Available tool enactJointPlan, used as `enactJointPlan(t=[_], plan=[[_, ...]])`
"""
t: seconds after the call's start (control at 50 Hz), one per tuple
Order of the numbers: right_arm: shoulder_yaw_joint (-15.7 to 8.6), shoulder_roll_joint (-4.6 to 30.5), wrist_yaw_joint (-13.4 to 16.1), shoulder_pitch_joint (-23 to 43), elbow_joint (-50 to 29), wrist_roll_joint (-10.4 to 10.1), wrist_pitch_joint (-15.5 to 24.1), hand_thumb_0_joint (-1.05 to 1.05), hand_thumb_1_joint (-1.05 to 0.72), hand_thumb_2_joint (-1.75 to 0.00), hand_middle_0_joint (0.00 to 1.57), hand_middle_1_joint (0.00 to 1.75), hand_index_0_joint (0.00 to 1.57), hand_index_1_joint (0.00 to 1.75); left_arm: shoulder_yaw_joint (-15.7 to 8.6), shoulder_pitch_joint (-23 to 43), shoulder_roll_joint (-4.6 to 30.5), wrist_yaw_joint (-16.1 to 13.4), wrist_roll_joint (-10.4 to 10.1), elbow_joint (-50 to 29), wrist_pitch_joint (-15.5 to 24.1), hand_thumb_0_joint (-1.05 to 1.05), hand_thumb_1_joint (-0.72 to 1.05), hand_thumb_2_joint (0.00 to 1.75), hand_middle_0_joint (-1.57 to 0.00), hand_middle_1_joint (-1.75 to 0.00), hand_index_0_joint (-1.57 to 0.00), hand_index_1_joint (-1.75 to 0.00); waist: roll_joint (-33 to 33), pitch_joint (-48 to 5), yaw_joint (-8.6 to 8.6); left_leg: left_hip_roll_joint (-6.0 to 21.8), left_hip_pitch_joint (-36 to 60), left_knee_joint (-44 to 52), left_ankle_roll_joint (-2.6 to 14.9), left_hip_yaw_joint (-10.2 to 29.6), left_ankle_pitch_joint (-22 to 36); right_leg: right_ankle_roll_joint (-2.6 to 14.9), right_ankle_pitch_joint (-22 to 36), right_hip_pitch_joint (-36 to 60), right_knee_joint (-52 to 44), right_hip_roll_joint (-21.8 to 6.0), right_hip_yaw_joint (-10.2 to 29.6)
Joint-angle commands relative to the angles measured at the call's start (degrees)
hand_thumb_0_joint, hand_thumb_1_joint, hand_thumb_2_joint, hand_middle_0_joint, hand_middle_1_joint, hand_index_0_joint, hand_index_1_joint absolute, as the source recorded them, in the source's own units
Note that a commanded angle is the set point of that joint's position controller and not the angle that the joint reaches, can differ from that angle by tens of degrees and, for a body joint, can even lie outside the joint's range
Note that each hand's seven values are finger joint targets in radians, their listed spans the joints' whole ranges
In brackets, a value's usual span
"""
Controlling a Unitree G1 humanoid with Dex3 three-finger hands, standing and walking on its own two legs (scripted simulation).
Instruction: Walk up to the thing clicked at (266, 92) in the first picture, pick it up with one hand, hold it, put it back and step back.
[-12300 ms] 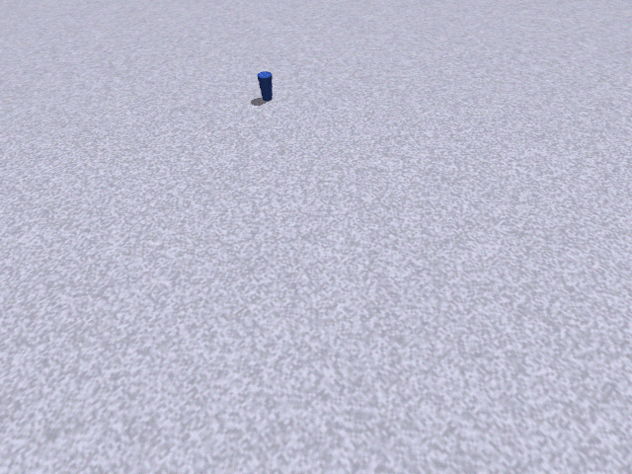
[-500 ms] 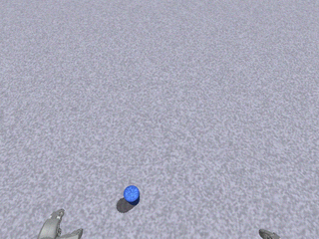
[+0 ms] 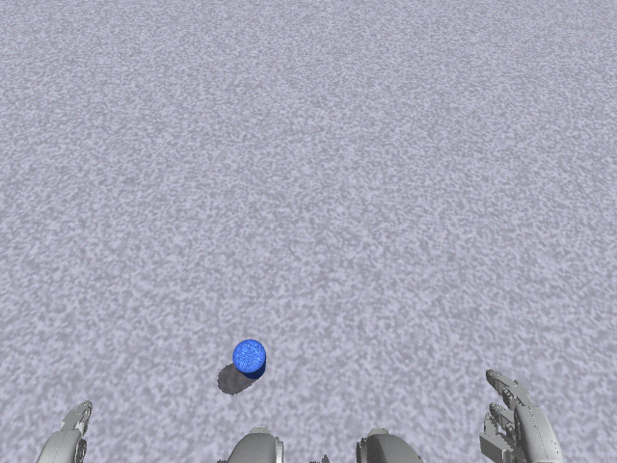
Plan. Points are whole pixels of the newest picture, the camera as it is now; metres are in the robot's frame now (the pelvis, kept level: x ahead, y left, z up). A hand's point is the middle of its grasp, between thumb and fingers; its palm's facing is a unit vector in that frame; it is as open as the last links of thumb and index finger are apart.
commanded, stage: go down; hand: left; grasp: from the side
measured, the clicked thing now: (252, 362) +0.39 +0.16 -0.62
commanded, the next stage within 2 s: none
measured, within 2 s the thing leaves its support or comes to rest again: neither
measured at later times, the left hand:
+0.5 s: hand (116, 416) +0.21 +0.31 -0.19, palm faces +0.11 -0.97 -0.23, open 17.3 cm
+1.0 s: hand (119, 375) +0.29 +0.35 -0.26, palm faces +0.12 -0.98 -0.18, open 17.3 cm
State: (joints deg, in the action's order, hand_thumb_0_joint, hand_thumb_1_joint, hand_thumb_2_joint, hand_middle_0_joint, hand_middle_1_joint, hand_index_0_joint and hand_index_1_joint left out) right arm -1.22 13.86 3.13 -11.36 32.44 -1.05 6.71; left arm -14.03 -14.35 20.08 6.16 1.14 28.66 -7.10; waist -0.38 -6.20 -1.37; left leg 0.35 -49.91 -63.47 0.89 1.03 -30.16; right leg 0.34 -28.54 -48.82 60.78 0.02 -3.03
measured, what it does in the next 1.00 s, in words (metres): lowers itself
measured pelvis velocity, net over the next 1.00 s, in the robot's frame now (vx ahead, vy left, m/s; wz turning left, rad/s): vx -0.08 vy -0.01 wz -0.04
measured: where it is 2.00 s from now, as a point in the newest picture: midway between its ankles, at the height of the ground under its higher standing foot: outside the picture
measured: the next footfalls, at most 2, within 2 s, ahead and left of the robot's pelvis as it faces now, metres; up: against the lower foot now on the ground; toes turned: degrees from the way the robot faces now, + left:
none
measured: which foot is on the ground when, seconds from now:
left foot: down 0.00-1.00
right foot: down 0.00-1.00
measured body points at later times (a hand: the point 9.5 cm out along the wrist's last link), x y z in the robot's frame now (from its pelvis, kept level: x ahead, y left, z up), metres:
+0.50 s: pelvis -0.03 +0.00 -0.10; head +0.11 +0.03 +0.32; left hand +0.20 +0.36 -0.17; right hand +0.16 -0.26 -0.18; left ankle +0.00 +0.11 -0.66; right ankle +0.01 -0.12 -0.66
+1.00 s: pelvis -0.08 -0.01 -0.22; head +0.12 +0.03 +0.18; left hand +0.27 +0.40 -0.25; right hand +0.07 -0.29 -0.33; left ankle +0.00 +0.11 -0.66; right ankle +0.01 -0.12 -0.66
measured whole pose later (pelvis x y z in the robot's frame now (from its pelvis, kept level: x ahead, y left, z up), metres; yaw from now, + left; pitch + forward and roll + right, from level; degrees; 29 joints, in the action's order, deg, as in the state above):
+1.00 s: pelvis -0.08 -0.01 -0.22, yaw -2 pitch +33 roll -4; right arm 2.5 19.0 1.8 -7.7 38.7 0.9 11.1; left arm -37.4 22.6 39.8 31.5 -8.6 55.5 22.3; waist -1.3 -9.0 -3.4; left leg 0.6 -107.1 -112.4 0.2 3.2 -38.9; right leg 2.0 -37.1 -105.6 109.2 -0.7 -5.4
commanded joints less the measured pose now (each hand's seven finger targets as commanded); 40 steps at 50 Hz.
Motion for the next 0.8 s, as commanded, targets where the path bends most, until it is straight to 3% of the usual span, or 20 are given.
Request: enactJointPlan(t=[0.0,0.04,0.08,0.12,0.14,0.18,0.28,0.36,0.38,0.42,0.44,0.46,0.48,0.52,0.54,0.56,0.62,0.72,0.74,0.78], plan=[[-3.13,8.98,1.10,-1.51,-8.12,0.14,3.16,0.00,-0.87,-0.89,0.20,0.30,0.20,0.30,-6.06,-1.92,12.42,-1.04,-0.24,-11.27,0.54,0.00,-0.43,0.05,-0.05,-0.04,-0.06,-0.03,5.31,-13.66,-0.62,0.18,8.86,7.23,-0.25,0.74,18.44,1.26,15.02,7.02,-5.94,0.32,1.17],[-2.94,8.70,0.97,-1.06,-8.58,0.34,3.67,0.00,-0.87,-0.89,0.20,0.30,0.20,0.30,-4.91,-4.40,10.29,-0.55,-0.81,-11.18,0.17,0.00,-0.46,0.04,-0.06,-0.03,-0.07,-0.03,5.83,-13.96,-0.50,0.41,8.30,6.50,-0.50,1.22,19.93,1.40,15.02,5.30,-4.27,0.57,0.76],[-3.13,9.10,1.04,-1.60,-8.93,0.40,3.91,0.00,-0.87,-0.89,0.20,0.30,0.20,0.30,-6.65,-5.35,12.20,-0.36,-0.95,-12.64,-0.06,0.00,-0.44,0.04,-0.06,-0.04,-0.07,-0.03,6.90,-13.90,-0.23,0.42,8.01,5.99,-0.55,1.59,20.73,1.48,15.25,4.52,-3.42,0.48,0.55],[-2.87,8.73,0.78,-1.24,-9.75,0.48,4.17,0.00,-0.88,-0.90,0.20,0.30,0.20,0.30,-5.95,-5.83,11.28,0.22,-1.38,-14.18,0.04,0.00,-0.42,0.03,-0.05,-0.02,-0.06,-0.01,6.76,-14.15,0.18,0.36,6.68,5.40,-0.69,1.93,20.10,1.58,14.68,3.86,-2.28,0.45,0.36],[-3.08,8.90,0.74,-1.28,-9.90,0.52,4.21,0.00,-0.87,-0.90,0.20,0.30,0.20,0.30,-7.45,-7.35,12.21,0.06,-1.49,-13.68,-0.02,0.00,-0.45,0.04,-0.06,-0.03,-0.06,-0.03,6.55,-15.00,0.28,0.34,6.62,5.04,-0.56,1.83,20.09,1.57,14.75,3.62,-2.08,0.58,0.47],[-3.11,9.33,0.55,-1.55,-10.00,0.52,4.53,0.00,-0.87,-0.90,0.20,0.30,0.20,0.30,-6.60,-4.30,11.67,0.74,-1.99,-14.86,0.78,0.00,-0.45,0.03,-0.06,-0.02,-0.06,-0.02,6.98,-13.99,-0.88,0.62,5.33,3.98,-0.60,2.13,19.01,1.63,13.59,0.87,-0.46,0.62,0.42],[-3.00,9.60,0.02,-0.84,-8.75,0.91,6.14,0.00,-0.92,-0.91,0.20,0.30,0.20,0.30,-9.37,6.66,13.12,3.19,-3.90,-8.32,7.11,0.00,-0.46,0.03,-0.05,-0.02,-0.06,-0.01,3.91,-14.22,-2.24,0.33,-4.74,-4.73,0.27,2.03,14.68,1.29,10.86,-8.63,6.68,0.46,0.82],[-2.90,11.49,-0.41,-0.43,-7.73,1.01,7.76,0.00,-0.93,-0.91,0.20,0.30,0.20,0.30,-13.72,11.64,18.19,7.70,-6.47,-4.83,15.54,0.00,-0.54,0.00,-0.07,-0.02,-0.07,-0.01,5.85,-20.90,-0.57,-0.19,-10.25,-11.02,0.20,2.75,12.34,1.58,7.94,-15.98,14.94,0.20,1.26],[-2.86,11.65,-0.47,-0.67,-7.62,0.94,7.85,0.00,-0.92,-0.90,0.20,0.30,0.20,0.30,-13.03,12.60,17.20,8.94,-6.95,-2.97,17.09,0.00,-0.56,0.04,-0.07,-0.07,-0.08,-0.06,5.43,-21.29,-0.91,-0.30,-12.02,-11.78,0.19,2.87,10.28,1.71,6.63,-17.63,16.04,0.08,1.38],[-3.05,12.48,-0.36,-0.49,-7.11,0.87,7.76,0.00,-0.90,-0.90,0.20,0.30,0.20,0.30,-15.56,16.62,21.18,10.79,-7.78,-4.75,19.86,0.00,-0.58,0.06,-0.07,-0.09,-0.07,-0.08,7.77,-25.82,0.45,-0.32,-13.07,-13.63,-0.02,2.87,8.18,1.90,5.00,-19.14,18.07,-0.11,2.12],[-3.19,13.15,-0.33,-0.67,-6.71,0.81,7.64,0.00,-0.89,-0.90,0.20,0.30,0.20,0.30,-16.32,17.79,22.47,11.55,-8.16,-5.57,20.69,0.00,-0.61,0.05,-0.07,-0.09,-0.07,-0.09,9.76,-28.46,1.42,0.01,-11.41,-13.69,-0.47,3.57,8.74,2.10,4.85,-20.67,19.76,-0.02,1.86],[-3.13,13.56,-0.37,-0.41,-6.73,0.72,7.46,0.00,-0.88,-0.90,0.20,0.30,0.20,0.30,-15.66,18.05,21.86,12.17,-8.11,-3.58,20.89,0.00,-0.61,0.04,-0.07,-0.09,-0.08,-0.09,10.48,-28.58,0.99,0.29,-10.98,-13.59,-0.79,4.51,8.50,2.25,4.10,-23.52,21.12,-0.03,1.40],[-3.05,14.02,-0.37,-0.69,-6.03,0.76,7.16,0.00,-0.88,-0.89,0.20,0.30,0.20,0.30,-17.08,19.01,23.56,12.72,-8.21,-2.00,20.92,0.00,-0.61,0.07,-0.07,-0.11,-0.07,-0.11,10.69,-29.10,1.90,0.36,-11.37,-14.48,-0.76,4.69,8.89,2.31,4.14,-24.74,21.79,0.00,1.36],[-2.87,14.44,-0.55,-0.80,-4.91,0.53,6.80,0.00,-0.86,-0.89,0.20,0.30,0.20,0.30,-17.14,19.50,22.84,13.65,-8.22,3.15,21.47,0.00,-0.61,0.10,-0.07,-0.14,-0.07,-0.14,9.16,-28.75,1.54,0.42,-13.36,-15.55,-0.73,5.78,8.17,2.33,3.62,-27.70,23.92,0.24,0.67],[-3.02,15.10,-0.55,-0.87,-5.32,0.47,6.60,0.00,-0.86,-0.89,0.20,0.30,0.20,0.30,-21.07,20.49,27.43,13.74,-8.44,1.83,21.97,0.00,-0.61,0.11,-0.07,-0.13,-0.07,-0.14,9.12,-32.42,3.10,0.18,-12.97,-17.15,-0.53,5.22,11.42,2.46,5.96,-26.44,24.53,0.23,0.80],[-2.73,14.96,-0.60,-0.71,-4.94,0.52,6.19,0.00,-0.86,-0.89,0.20,0.30,0.20,0.30,-22.02,21.05,28.96,14.36,-8.60,3.08,22.10,0.00,-0.61,0.12,-0.07,-0.14,-0.07,-0.14,9.57,-33.08,3.27,-0.12,-14.02,-18.28,-0.30,4.73,11.20,2.54,5.60,-26.38,24.72,0.26,1.11],[-2.53,14.95,-0.92,-0.48,-4.45,0.44,5.64,0.00,-0.86,-0.89,0.20,0.30,0.20,0.30,-23.63,23.88,29.44,16.02,-9.87,5.26,23.11,0.00,-0.61,0.14,-0.07,-0.16,-0.06,-0.16,6.25,-33.22,2.61,-0.59,-20.09,-21.97,0.47,3.68,10.25,2.41,5.54,-26.26,26.27,0.34,1.37],[-1.91,14.96,-1.14,-0.51,-1.78,0.62,5.86,0.00,-0.86,-0.89,0.20,0.30,0.20,0.30,-25.05,33.46,31.82,19.29,-10.86,12.08,27.34,0.00,-0.61,0.16,-0.06,-0.16,-0.06,-0.16,4.69,-29.81,0.32,-0.29,-29.74,-27.20,0.96,2.80,2.93,2.06,-0.10,-32.03,29.17,0.35,2.27],[-1.82,14.59,-1.14,-1.34,-0.36,0.83,5.90,0.00,-0.86,-0.89,0.20,0.30,0.20,0.30,-23.56,36.47,30.79,20.41,-11.08,12.96,28.44,0.00,-0.58,0.16,-0.05,-0.16,-0.05,-0.16,4.87,-29.38,-0.76,-0.33,-31.68,-28.71,1.07,2.36,1.75,1.92,-1.01,-32.87,29.22,0.28,2.81],[-1.59,15.11,-1.01,-1.89,-0.02,1.02,6.18,0.00,-0.86,-0.89,0.20,0.30,0.20,0.30,-24.75,40.62,34.50,21.74,-11.14,13.49,30.35,0.00,-0.56,0.16,-0.05,-0.16,-0.05,-0.16,5.44,-30.20,-0.92,-0.34,-34.37,-30.01,1.06,2.01,-0.87,1.92,-3.11,-33.81,30.09,0.28,3.15]])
